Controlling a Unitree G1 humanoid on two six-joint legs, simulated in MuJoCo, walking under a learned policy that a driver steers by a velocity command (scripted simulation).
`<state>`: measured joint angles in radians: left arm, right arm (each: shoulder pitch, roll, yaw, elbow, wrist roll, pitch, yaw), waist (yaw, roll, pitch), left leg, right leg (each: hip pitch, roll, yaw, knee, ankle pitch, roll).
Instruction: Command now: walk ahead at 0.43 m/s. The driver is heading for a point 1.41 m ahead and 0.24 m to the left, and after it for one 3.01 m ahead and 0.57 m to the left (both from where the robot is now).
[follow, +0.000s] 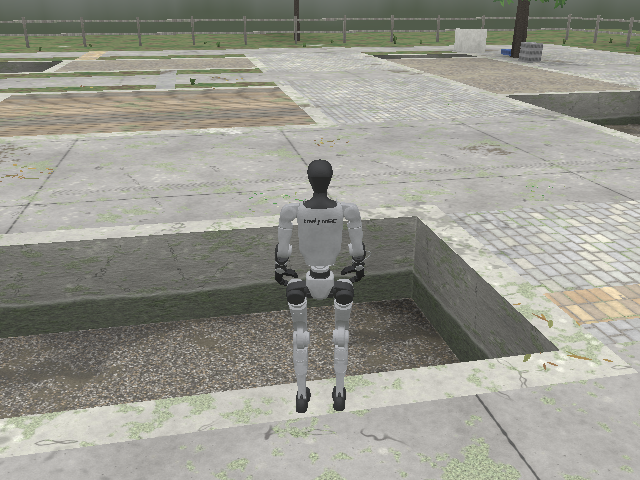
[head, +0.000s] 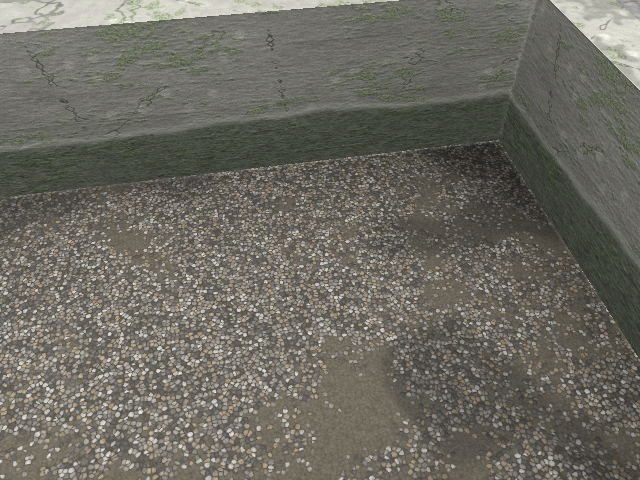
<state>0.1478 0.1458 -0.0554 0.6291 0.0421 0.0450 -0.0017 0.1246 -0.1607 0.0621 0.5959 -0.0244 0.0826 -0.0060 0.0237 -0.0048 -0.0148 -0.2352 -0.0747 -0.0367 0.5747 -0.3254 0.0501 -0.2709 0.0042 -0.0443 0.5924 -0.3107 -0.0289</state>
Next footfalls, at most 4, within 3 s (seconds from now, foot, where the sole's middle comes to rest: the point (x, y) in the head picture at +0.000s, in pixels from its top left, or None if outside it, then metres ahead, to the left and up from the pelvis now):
none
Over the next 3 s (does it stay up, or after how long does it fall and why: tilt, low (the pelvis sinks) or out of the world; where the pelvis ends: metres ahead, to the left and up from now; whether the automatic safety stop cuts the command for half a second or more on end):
stays up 0.01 -0.04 0.01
